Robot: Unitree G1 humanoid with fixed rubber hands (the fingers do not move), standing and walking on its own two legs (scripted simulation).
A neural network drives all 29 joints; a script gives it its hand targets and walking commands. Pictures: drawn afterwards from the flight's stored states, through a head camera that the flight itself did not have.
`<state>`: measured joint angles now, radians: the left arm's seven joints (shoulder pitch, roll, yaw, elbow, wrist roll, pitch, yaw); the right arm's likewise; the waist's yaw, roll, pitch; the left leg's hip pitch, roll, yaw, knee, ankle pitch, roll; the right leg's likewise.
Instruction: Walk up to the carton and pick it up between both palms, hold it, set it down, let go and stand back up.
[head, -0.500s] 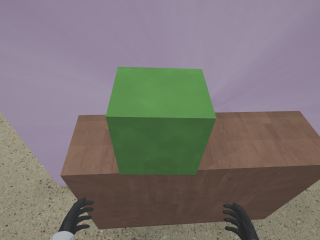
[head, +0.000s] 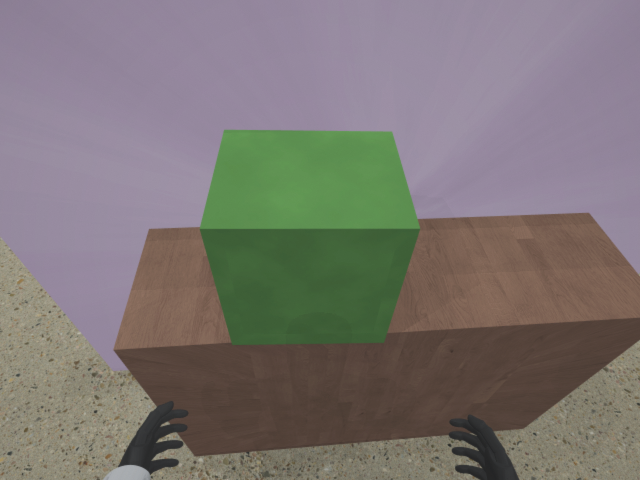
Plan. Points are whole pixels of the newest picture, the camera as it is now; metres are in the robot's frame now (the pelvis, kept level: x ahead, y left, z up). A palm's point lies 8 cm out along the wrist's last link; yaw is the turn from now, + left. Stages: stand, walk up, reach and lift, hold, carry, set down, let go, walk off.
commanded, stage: let go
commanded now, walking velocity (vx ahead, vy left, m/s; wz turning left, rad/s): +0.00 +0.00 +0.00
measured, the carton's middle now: (308, 242) +0.46 +0.03 +0.01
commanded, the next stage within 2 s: stand in 0.14 s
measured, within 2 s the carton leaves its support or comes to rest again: neither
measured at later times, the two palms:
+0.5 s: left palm out of the picture +0.07 +0.27 -0.10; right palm out of the picture +0.09 -0.25 -0.11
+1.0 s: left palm out of the picture -0.04 +0.28 -0.12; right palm out of the picture -0.01 -0.23 -0.13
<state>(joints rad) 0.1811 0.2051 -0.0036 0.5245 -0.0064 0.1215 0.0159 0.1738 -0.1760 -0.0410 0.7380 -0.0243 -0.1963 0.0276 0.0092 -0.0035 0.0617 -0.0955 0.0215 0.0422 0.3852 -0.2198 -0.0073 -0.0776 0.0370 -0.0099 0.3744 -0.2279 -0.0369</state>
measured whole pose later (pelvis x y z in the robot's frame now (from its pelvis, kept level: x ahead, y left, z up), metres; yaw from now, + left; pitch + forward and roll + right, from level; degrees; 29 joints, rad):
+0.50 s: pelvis -0.01 +0.01 +0.00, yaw +2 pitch -3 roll +0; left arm 0.31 0.25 0.02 0.73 0.01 -0.03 0.00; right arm 0.31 -0.26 -0.03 0.76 -0.01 -0.04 -0.01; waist 0.00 0.02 -0.02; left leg -0.17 0.01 0.02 0.45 -0.23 0.01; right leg -0.13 0.02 -0.04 0.42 -0.24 -0.02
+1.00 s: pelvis -0.05 +0.03 -0.01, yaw +2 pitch -3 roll +0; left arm 0.40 0.25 0.00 0.84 0.02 -0.02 0.01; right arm 0.40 -0.26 -0.01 0.81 -0.01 -0.02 -0.01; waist 0.00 0.02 0.00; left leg -0.24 -0.03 0.02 0.47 -0.18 0.03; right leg -0.21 -0.01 -0.02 0.46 -0.20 0.01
